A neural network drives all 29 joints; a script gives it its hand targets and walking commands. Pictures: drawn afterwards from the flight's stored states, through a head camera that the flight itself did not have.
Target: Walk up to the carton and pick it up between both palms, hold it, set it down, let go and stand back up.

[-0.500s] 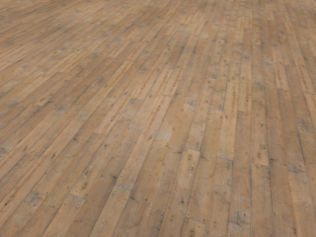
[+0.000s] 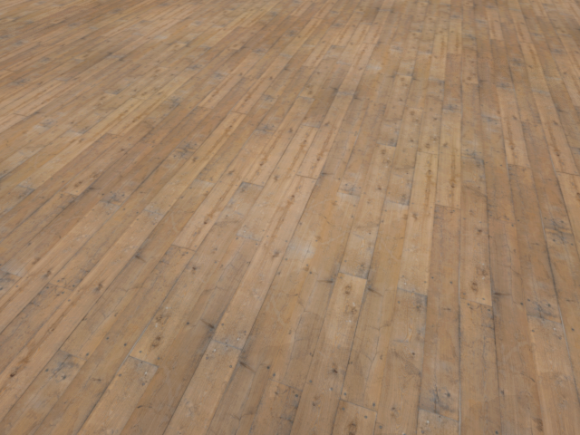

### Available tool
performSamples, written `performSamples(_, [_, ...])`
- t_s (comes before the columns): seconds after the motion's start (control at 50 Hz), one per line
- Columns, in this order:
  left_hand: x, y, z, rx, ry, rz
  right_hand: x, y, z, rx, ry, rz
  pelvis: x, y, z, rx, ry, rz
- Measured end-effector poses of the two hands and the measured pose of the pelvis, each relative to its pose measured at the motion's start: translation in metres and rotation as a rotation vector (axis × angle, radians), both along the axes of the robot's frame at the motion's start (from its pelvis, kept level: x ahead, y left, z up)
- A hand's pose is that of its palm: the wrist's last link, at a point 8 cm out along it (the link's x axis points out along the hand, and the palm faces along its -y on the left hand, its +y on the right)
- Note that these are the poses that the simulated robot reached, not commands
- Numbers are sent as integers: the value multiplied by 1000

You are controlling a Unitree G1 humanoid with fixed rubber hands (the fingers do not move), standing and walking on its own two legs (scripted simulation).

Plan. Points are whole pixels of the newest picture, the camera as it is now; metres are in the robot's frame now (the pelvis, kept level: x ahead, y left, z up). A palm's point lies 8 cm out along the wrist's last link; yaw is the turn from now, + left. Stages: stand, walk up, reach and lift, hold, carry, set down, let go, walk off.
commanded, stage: stand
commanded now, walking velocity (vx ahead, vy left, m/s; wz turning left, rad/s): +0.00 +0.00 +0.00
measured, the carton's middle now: out of the picture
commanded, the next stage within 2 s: none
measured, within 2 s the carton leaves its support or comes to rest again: neither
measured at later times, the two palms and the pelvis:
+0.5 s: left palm out of the picture -0.04 +0.20 -0.15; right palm out of the picture -0.03 -0.20 -0.15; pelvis -0.01 +0.00 +0.00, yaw +0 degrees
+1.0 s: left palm out of the picture -0.05 +0.20 -0.15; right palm out of the picture -0.04 -0.20 -0.15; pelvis -0.01 +0.00 +0.00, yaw +0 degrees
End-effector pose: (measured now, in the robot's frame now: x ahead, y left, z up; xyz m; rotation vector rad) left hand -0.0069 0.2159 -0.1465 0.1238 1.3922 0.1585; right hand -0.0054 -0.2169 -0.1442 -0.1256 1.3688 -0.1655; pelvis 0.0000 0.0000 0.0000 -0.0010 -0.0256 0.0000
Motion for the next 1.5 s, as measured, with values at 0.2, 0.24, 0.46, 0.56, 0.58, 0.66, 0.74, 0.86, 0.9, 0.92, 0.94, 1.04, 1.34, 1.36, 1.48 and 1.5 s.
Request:
performSamples(0.2, [-16,-7,-2,-17,43,9,-16,9,-2,18,47,-9,-3,1,1,0,-5,0])
performSamples(0.24, [-19,-8,-2,-19,49,10,-18,10,-3,20,53,-11,-4,1,1,0,-5,0])
performSamples(0.46, [-30,-12,-2,-27,74,15,-28,15,-3,28,78,-15,-7,2,1,1,-4,0])
performSamples(0.56, [-34,-13,-2,-29,81,16,-31,16,-4,31,85,-16,-8,2,1,1,-3,0])
performSamples(0.58, [-34,-13,-2,-30,82,16,-31,16,-4,31,86,-17,-8,2,1,1,-2,0])
performSamples(0.66, [-36,-14,-2,-31,85,17,-33,17,-4,33,89,-17,-8,2,1,1,-1,0])
performSamples(0.74, [-37,-14,-2,-33,87,18,-34,18,-4,35,92,-18,-8,2,1,1,0,0])
performSamples(0.86, [-39,-15,-2,-34,90,18,-35,18,-4,36,94,-18,-8,2,1,1,2,0])
performSamples(0.9, [-39,-15,-2,-35,90,19,-35,19,-4,37,95,-19,-8,2,1,1,3,0])
performSamples(0.92, [-39,-15,-2,-35,90,19,-35,19,-4,37,95,-19,-8,2,1,1,3,0])
performSamples(0.94, [-39,-16,-2,-35,90,19,-35,19,-4,37,96,-19,-8,2,1,1,3,0])
performSamples(1.04, [-39,-16,-2,-36,91,20,-35,19,-4,38,97,-19,-7,2,2,1,4,0])
performSamples(1.34, [-37,-17,-1,-39,91,21,-33,20,-3,40,99,-20,-4,2,2,1,7,0])
performSamples(1.36, [-37,-17,-1,-39,91,21,-33,20,-3,41,99,-20,-4,2,2,1,7,0])
performSamples(1.48, [-36,-17,-1,-39,91,22,-32,20,-3,41,99,-21,-3,2,2,1,7,0])
performSamples(1.5, [-36,-17,-1,-39,91,22,-32,20,-3,41,99,-21,-3,2,2,1,7,0])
